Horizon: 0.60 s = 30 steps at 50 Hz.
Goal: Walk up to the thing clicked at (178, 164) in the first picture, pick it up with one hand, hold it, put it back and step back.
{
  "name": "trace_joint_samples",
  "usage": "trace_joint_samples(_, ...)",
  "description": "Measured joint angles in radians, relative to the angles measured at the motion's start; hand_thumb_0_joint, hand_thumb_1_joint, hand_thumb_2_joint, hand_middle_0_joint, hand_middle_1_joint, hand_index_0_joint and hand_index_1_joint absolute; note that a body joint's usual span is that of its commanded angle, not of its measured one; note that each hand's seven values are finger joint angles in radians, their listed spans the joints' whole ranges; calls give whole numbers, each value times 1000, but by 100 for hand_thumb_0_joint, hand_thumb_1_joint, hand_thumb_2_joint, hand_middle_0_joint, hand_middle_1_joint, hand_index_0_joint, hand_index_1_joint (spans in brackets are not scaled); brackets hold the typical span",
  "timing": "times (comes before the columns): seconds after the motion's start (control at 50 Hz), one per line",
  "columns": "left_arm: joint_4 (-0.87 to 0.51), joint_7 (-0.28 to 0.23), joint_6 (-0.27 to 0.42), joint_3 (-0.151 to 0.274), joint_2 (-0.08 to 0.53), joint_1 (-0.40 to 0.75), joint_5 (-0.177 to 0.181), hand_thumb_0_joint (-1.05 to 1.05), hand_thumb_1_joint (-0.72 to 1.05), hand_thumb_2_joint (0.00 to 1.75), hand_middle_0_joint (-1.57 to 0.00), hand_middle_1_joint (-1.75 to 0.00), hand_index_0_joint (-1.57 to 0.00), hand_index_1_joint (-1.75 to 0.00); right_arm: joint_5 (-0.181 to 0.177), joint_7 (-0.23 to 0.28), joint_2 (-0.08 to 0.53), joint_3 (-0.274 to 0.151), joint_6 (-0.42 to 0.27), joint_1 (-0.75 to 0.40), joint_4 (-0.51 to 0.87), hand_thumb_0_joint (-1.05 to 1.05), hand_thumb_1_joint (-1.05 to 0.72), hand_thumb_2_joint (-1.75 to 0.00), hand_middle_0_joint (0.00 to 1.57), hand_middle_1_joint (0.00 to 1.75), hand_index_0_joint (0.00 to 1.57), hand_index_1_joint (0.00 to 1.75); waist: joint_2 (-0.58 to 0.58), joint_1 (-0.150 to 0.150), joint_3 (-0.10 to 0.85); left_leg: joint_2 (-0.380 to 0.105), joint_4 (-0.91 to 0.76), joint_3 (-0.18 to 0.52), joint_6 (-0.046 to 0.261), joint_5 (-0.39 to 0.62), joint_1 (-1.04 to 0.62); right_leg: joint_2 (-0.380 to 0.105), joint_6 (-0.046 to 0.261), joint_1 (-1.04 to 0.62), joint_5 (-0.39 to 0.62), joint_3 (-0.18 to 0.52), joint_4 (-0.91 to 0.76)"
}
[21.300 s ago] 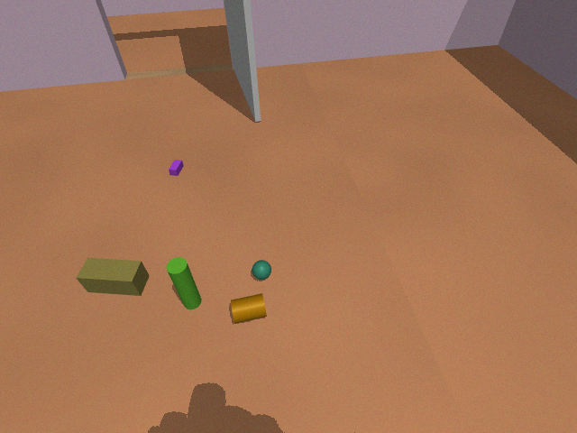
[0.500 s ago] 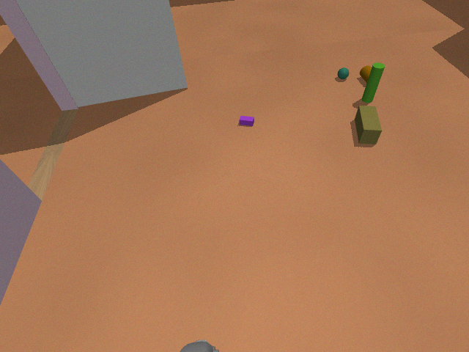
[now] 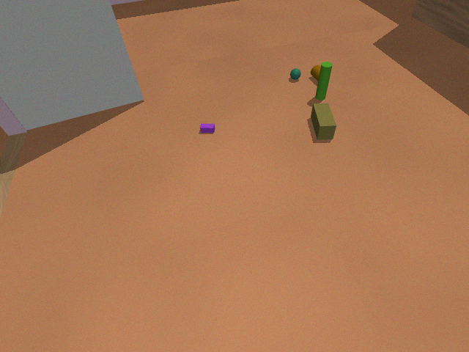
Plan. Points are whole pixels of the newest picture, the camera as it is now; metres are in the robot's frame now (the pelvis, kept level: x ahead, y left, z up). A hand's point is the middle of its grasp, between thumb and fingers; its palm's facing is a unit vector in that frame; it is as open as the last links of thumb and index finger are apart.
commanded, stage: walk up
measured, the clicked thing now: (207, 128) +1.51 +0.28 -0.73
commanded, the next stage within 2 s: stand in 0.78 s
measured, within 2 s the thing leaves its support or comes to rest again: neither
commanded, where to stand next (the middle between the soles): +0.09 +0.04 m, yaw +0 degrees
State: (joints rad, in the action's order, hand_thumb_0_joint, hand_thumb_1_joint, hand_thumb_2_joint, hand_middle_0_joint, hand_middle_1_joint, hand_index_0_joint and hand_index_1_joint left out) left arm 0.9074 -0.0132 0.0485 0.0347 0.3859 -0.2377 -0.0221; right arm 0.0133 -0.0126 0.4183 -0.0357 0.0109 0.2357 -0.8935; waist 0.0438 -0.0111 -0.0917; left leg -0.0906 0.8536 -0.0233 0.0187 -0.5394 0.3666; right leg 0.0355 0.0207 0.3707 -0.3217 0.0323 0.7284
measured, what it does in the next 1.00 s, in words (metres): stands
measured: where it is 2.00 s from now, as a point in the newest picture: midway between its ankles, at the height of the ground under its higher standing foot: outside the picture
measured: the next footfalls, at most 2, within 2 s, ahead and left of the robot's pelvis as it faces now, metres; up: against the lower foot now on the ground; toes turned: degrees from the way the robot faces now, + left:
none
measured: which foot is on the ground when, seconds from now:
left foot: down 0.00-1.00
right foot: down 0.00-1.00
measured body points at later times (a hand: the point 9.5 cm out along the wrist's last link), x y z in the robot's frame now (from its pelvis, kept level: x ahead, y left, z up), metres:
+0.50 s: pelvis +0.01 +0.02 +0.02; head +0.03 +0.00 +0.47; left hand +0.13 +0.32 -0.10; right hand +0.08 -0.30 -0.12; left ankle +0.02 +0.16 -0.71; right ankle +0.04 -0.11 -0.71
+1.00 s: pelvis +0.02 +0.02 +0.03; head +0.03 +0.01 +0.48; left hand +0.13 +0.31 -0.09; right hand +0.08 -0.29 -0.10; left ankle +0.02 +0.16 -0.71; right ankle +0.04 -0.11 -0.71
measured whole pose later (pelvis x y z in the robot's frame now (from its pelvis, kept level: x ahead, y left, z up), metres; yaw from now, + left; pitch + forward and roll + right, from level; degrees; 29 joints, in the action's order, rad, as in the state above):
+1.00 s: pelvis +0.02 +0.02 +0.03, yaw -2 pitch -2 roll +0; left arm 1.15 0.01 0.01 0.01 0.34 -0.05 -0.01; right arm 0.01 -0.02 0.36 -0.02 -0.01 0.07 -1.14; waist 0.01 -0.02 -0.06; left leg -0.06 0.36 -0.08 -0.04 -0.20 0.12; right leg 0.01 -0.02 0.19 -0.16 0.09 0.39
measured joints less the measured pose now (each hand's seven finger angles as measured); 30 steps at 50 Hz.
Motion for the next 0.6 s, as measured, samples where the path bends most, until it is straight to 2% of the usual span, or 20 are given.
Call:
trace_joint_samples(0.04, 9, 0, 0, -8, -10, 13, 0, 0, 90, 89, -20, -30, -20, -30, -6, -1, 6, -3, -8, -16, -9, 0, -91, -90, 20, 30, 20, 30, 12, -1, 3, 7, -58, 4, 10, 56, -12, -4, -8, 4, -1, 4, 3)
trace_joint_samples(0.06, 13, 0, -1, -11, -12, 22, 2, 0, 90, 89, -20, -30, -21, -30, -6, 0, 7, -3, -13, -22, -16, 0, -91, -90, 20, 30, 20, 30, 13, 0, 4, 10, -96, 2, 4, 123, -23, -7, -11, 8, -5, 8, 12)
trace_joint_samples(0.08, 19, 0, -4, -13, -11, 32, 5, 0, 90, 89, -20, -30, -21, -30, -4, 1, 2, -3, -18, -29, -24, 0, -91, -90, 20, 30, 20, 30, 5, 3, 3, 17, -117, -6, -15, 180, -33, -14, -15, 12, -10, 17, 24)
trace_joint_samples(0.1, 27, 0, -8, -14, -10, 42, 8, 0, 90, 89, -20, -30, -21, -30, -1, 2, -6, -3, -22, -36, -33, 0, -91, -90, 20, 30, 20, 30, -8, 5, 4, 26, -130, -17, -35, 192, -43, -23, -19, 14, -14, 29, 32)
trace_joint_samples(0.14, 44, 0, -14, -17, -16, 58, 15, 0, 90, 89, -20, -30, -20, -30, 0, -3, -16, 4, -24, -41, -51, 0, -91, -90, 20, 30, 20, 30, -11, 5, 17, 27, -147, -24, -52, 191, -51, -25, -22, 8, -7, 35, 16)
trace_joint_samples(0.2, 67, 3, -7, -22, -20, 72, 11, 0, 90, 89, -20, -30, -20, -30, -1, -13, -30, 15, -13, -54, -84, 0, -91, -90, 20, 30, 20, 30, -5, 6, 33, 13, -163, -24, -47, 187, -62, -12, -21, -13, 11, 33, -27)
trace_joint_samples(0.36, 139, 7, -6, -34, -31, 113, 19, 0, 90, 89, -20, -30, -20, -30, -4, -17, -41, 28, -23, -87, -156, 0, -91, -90, 20, 30, 20, 30, -18, 0, 37, 20, -260, -52, -54, 226, -117, -17, -32, -52, 46, 59, -107)
trace_joint_samples(0.6, 205, 4, -19, -35, -33, 170, 19, 0, 91, 89, -20, -30, -20, -30, -8, -12, -40, 15, -12, -157, -215, 0, -91, -90, 20, 30, 20, 30, -31, -2, 17, 21, -351, -79, -51, 264, -178, -16, -38, -99, 88, 82, -189)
